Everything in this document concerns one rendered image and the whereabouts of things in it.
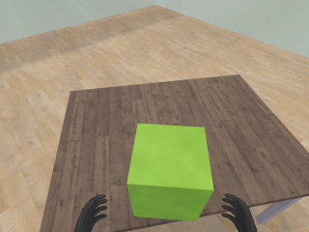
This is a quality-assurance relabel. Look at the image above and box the robot right hand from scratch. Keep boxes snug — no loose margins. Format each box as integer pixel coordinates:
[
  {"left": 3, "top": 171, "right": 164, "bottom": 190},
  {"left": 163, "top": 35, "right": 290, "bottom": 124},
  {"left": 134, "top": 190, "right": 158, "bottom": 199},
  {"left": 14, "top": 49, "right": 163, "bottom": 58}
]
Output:
[{"left": 221, "top": 193, "right": 258, "bottom": 232}]

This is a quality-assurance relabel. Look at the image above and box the carton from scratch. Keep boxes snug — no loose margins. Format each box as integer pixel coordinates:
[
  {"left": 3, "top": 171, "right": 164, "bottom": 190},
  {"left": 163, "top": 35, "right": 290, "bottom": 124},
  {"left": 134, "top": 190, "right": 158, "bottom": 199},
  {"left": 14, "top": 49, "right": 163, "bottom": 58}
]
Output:
[{"left": 126, "top": 123, "right": 214, "bottom": 221}]

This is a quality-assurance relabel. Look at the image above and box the robot left hand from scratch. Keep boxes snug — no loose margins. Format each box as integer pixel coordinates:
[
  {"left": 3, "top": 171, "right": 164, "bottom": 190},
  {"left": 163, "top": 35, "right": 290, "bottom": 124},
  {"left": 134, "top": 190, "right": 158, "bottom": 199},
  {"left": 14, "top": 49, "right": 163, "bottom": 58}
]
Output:
[{"left": 73, "top": 194, "right": 108, "bottom": 232}]

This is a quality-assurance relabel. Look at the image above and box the table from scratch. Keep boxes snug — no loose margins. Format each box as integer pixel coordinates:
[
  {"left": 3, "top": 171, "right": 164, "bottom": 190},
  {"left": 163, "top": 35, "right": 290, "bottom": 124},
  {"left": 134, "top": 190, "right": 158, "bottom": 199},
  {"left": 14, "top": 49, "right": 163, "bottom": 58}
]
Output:
[{"left": 40, "top": 74, "right": 309, "bottom": 232}]

